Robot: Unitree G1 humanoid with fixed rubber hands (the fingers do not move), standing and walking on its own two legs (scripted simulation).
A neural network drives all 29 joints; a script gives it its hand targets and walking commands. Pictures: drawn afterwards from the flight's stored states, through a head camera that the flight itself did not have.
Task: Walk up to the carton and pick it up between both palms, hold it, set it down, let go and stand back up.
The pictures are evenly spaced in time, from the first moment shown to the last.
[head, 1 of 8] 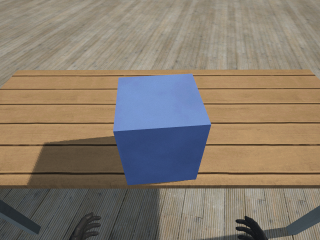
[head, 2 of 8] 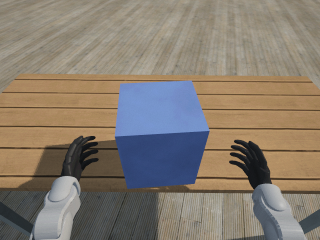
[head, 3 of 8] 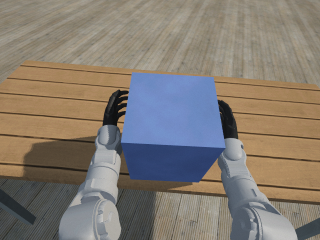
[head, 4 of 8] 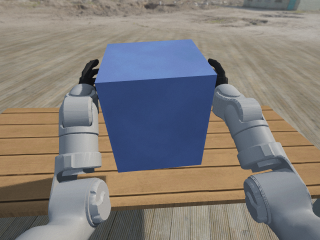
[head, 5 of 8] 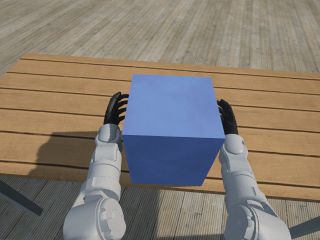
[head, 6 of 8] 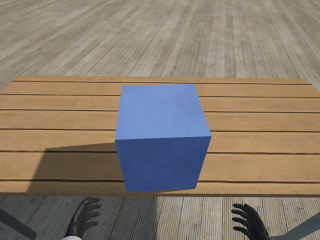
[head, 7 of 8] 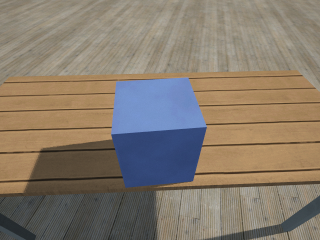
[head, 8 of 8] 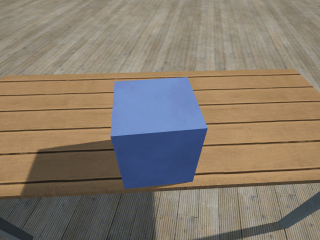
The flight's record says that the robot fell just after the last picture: no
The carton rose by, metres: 0.24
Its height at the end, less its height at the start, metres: +0.00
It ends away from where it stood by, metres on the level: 0.00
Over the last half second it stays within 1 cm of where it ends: yes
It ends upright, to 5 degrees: yes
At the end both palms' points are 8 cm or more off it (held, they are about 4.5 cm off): yes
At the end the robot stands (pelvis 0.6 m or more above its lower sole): yes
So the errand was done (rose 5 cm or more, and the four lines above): yes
